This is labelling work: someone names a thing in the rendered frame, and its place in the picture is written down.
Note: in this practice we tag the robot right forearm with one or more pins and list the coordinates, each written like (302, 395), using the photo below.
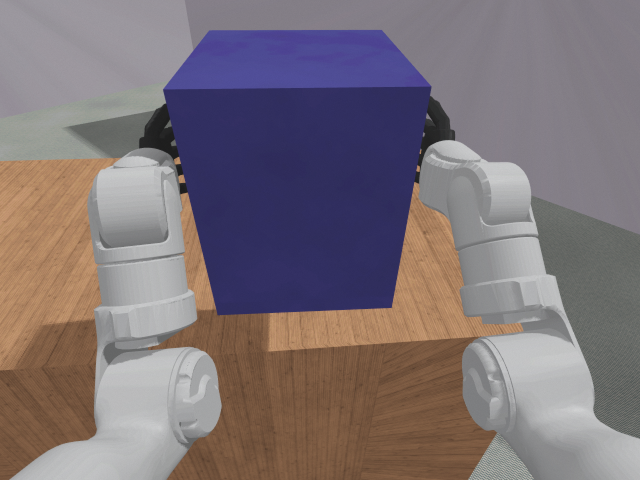
(489, 207)

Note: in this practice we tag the robot right upper arm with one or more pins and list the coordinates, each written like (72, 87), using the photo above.
(532, 387)

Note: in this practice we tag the robot left hand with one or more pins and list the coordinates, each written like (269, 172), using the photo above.
(158, 137)

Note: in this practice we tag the pedestal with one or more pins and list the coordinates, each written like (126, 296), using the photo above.
(364, 394)

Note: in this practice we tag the robot left upper arm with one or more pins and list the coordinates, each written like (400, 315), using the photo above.
(151, 406)

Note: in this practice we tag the carton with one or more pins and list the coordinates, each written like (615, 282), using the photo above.
(299, 150)

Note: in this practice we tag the robot left forearm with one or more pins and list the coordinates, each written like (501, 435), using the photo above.
(134, 215)

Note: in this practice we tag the robot right hand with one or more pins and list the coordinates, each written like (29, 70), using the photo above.
(437, 129)

